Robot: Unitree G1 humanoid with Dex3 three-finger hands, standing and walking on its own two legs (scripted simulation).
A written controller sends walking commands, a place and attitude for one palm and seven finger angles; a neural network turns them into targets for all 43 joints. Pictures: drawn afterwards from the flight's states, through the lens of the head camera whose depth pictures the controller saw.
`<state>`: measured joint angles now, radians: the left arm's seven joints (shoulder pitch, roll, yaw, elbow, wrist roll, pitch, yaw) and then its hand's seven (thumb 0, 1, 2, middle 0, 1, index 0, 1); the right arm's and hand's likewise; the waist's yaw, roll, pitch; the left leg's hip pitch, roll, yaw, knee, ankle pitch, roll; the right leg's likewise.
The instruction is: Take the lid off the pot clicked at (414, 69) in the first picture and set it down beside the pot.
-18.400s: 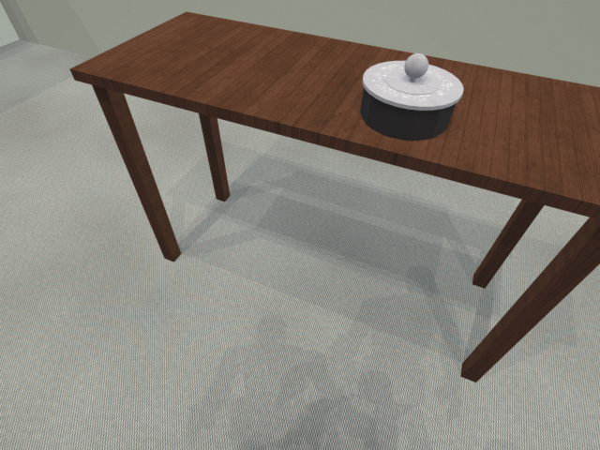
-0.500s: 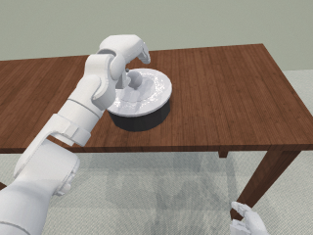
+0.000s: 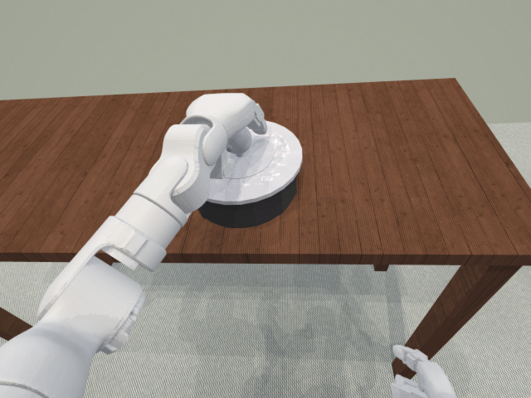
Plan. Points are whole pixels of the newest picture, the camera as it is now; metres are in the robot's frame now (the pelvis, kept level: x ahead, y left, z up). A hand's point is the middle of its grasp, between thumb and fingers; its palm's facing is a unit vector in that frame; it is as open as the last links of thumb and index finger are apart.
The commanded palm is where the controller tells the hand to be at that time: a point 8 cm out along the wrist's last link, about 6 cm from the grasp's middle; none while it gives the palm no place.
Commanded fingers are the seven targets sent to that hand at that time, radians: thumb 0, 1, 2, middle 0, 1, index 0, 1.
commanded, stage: lower the open fingers around the knob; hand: left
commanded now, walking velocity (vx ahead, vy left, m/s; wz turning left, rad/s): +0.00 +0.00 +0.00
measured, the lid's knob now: (237, 139) +0.47 +0.05 +0.17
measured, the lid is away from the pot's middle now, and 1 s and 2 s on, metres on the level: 0.01 0.01 0.00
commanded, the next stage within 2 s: close the fingers and squeeze the knob in 0.86 s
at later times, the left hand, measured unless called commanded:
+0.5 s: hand (229, 141) +0.44 +0.06 +0.18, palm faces -0.20 -0.08 -0.98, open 10.1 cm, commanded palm +0.42 +0.07 +0.25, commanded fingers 0.00 -0.43 1.74 -0.88 -0.08 -0.88 -0.08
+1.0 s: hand (226, 139) +0.43 +0.06 +0.19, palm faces -0.15 -0.06 -0.99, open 10.3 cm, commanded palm +0.41 +0.08 +0.25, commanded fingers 0.00 -0.29 1.42 -0.83 -0.08 -0.83 -0.08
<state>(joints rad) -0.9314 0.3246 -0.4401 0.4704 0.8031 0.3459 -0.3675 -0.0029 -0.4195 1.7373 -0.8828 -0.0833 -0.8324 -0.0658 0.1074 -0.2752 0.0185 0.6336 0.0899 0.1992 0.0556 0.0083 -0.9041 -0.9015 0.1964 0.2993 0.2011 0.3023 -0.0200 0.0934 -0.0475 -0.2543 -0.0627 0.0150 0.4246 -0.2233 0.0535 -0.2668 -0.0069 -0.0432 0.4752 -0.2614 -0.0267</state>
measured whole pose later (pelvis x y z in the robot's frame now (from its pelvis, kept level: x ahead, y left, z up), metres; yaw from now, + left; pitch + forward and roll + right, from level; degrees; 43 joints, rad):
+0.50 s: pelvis +0.00 +0.00 +0.00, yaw -1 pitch +4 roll +1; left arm -0.98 0.30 -0.39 0.60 0.80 0.34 -0.35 0.00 -0.42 1.74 -0.89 -0.08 -0.89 -0.08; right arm 0.14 -0.27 0.02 0.66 0.08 0.21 0.05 0.01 -0.90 -0.90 0.20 0.30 0.20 0.30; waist -0.03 0.09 -0.06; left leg -0.25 -0.07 0.03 0.41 -0.22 0.06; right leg -0.27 -0.01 -0.03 0.47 -0.26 -0.02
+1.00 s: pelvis -0.01 +0.00 +0.00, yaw +0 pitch +2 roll +1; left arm -0.98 0.32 -0.40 0.57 0.81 0.33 -0.34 0.00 -0.42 1.73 -0.89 -0.09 -0.86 -0.07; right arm 0.08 -0.27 0.04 0.65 0.09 0.20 0.04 0.01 -0.90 -0.90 0.20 0.30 0.20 0.30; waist -0.02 0.09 -0.05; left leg -0.25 -0.06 0.02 0.42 -0.21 0.05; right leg -0.27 0.00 -0.04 0.48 -0.25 -0.03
